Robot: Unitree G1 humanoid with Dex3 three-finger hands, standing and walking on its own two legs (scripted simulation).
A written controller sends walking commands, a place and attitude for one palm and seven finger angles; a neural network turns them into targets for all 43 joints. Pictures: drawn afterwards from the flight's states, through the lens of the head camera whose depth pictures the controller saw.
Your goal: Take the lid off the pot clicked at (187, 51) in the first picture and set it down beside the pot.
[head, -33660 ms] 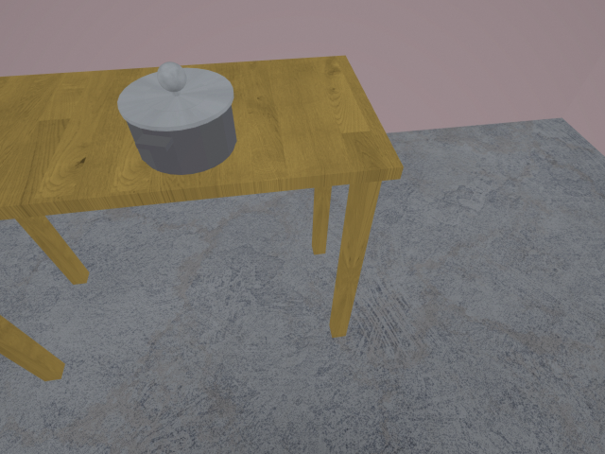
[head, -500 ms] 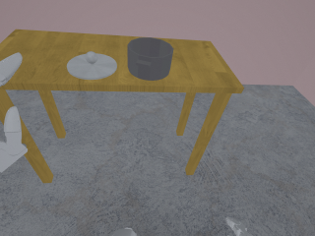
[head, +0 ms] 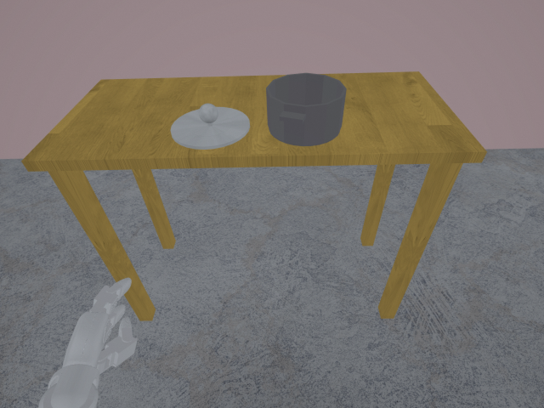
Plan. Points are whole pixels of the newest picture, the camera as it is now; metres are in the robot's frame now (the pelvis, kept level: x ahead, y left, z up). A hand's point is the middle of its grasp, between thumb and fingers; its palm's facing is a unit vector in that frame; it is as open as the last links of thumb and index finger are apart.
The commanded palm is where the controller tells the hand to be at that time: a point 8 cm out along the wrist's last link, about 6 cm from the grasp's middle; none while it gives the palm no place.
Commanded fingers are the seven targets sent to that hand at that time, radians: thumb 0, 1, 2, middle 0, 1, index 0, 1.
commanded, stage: stop stepping back and stand still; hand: left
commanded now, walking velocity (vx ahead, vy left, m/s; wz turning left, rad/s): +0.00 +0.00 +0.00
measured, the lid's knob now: (208, 113) +0.75 +0.19 +0.10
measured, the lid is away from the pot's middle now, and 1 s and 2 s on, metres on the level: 0.24 0.24 0.24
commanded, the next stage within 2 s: let the arm hang, fingers relaxed in 0.78 s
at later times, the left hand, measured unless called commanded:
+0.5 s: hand out of the picture +0.05 +0.16 -0.15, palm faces +0.02 -0.98 -0.21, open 7.3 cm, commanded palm none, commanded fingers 0.00 0.90 0.90 -0.20 -0.30 -0.20 -0.30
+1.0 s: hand out of the picture +0.15 +0.15 -0.14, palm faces +0.00 -0.98 -0.20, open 7.3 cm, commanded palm none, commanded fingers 0.00 0.90 0.90 -0.20 -0.30 -0.20 -0.30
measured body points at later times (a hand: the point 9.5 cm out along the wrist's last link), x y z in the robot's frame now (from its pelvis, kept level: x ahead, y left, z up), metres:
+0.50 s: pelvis +0.07 -0.02 +0.02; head +0.12 -0.02 +0.46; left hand +0.05 +0.21 -0.14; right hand +0.07 -0.25 -0.14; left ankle +0.03 +0.10 -0.71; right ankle +0.01 -0.13 -0.71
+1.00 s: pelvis +0.08 -0.02 +0.03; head +0.10 -0.03 +0.47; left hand +0.15 +0.20 -0.13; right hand +0.08 -0.25 -0.13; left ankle +0.03 +0.10 -0.71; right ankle +0.01 -0.13 -0.71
